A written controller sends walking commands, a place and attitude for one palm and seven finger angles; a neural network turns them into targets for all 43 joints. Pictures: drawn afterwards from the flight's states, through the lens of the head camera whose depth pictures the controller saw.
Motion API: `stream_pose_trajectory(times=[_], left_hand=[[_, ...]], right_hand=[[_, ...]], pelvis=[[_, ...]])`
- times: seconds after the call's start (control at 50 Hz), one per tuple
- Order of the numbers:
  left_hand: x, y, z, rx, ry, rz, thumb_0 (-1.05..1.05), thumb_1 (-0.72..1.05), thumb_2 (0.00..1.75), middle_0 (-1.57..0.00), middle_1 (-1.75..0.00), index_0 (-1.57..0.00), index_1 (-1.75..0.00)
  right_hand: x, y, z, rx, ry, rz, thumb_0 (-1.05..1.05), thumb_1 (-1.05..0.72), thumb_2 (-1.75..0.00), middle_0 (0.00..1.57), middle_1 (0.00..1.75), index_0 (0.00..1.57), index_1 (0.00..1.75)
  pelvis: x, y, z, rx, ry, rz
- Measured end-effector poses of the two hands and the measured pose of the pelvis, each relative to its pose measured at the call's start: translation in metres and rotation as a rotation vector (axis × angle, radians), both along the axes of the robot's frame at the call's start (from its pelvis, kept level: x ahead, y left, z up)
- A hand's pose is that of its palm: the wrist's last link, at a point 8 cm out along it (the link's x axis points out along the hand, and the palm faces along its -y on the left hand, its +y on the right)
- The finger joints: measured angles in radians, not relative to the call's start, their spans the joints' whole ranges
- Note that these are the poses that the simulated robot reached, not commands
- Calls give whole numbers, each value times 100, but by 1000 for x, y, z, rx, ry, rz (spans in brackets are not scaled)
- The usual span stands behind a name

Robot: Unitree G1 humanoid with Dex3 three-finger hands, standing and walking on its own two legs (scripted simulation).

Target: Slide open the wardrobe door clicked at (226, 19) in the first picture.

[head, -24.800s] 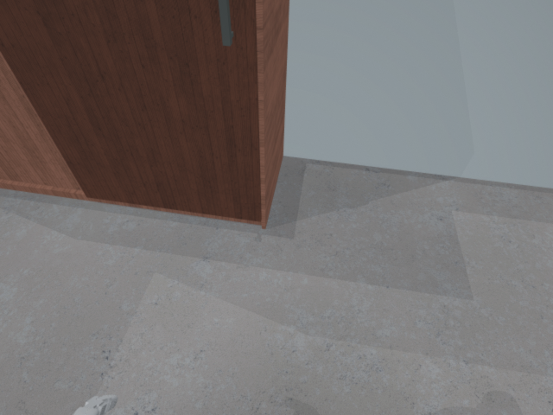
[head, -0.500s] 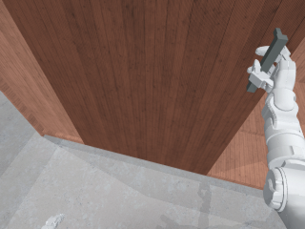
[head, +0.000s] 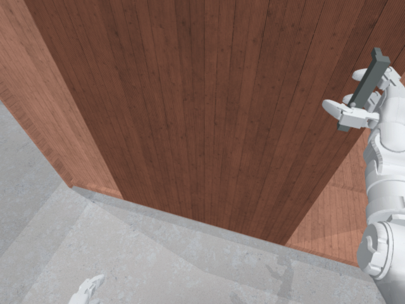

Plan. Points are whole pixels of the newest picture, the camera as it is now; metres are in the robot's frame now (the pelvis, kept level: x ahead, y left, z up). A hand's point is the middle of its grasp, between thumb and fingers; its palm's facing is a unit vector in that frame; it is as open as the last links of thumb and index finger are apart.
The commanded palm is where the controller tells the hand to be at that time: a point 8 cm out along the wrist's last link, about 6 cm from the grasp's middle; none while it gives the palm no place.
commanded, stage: loosen the grip on the handle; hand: right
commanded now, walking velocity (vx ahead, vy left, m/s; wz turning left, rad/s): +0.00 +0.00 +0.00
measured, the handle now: (358, 91) +0.51 -0.25 +0.18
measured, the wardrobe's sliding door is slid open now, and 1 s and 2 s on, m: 0.48 0.48 0.48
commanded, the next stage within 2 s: slip the hand off the handle in 0.30 s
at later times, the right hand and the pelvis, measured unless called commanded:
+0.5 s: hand (351, 110) +0.47 -0.23 +0.16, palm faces +0.25 +0.96 -0.11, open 14.1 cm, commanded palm +0.43 -0.28 +0.17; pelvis +0.02 -0.01 +0.00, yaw -1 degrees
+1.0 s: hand (398, 119) +0.45 -0.31 +0.16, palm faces +0.31 +0.94 -0.13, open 14.6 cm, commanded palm +0.42 -0.34 +0.17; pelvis +0.02 -0.01 +0.00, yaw -1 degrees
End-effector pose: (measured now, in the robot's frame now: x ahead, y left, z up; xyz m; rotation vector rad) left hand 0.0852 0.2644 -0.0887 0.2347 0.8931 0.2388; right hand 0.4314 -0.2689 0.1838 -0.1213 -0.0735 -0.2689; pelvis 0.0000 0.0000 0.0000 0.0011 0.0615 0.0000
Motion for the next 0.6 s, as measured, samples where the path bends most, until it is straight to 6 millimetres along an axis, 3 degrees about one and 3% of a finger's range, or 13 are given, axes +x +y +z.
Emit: stream_pose_trajectory(times=[0.1, 0.2, 0.4, 0.6], left_hand=[[-4, 1, -3, 14, 33, 3, 1, 90, 90, -21, -30, -20, -30], [-4, -1, -5, 20, 64, 10, 1, 90, 90, -21, -30, -20, -30], [8, -12, -9, -6, 82, 8, 1, 90, 90, -21, -30, -20, -30], [22, -17, -7, -15, 37, 2, 1, 90, 90, -21, -30, -20, -30]], right_hand=[[2, 1, -8, -13, 21, 5, -1, 25, -34, 42, 136, 39, 133], [8, -4, -16, -3, 26, -15, -1, 44, -25, 37, 130, 36, 128], [6, -6, -18, 2, 15, 9, -2, 54, -20, 37, 126, 34, 121], [6, -9, -17, 1, 22, 16, -2, 55, -20, 39, 123, 35, 120]], pelvis=[[2, -3, 0, 4, 9, -7], [9, -5, 0, 6, 21, -5], [21, -9, 1, 9, 22, -9], [21, -8, -1, 9, 24, -6]])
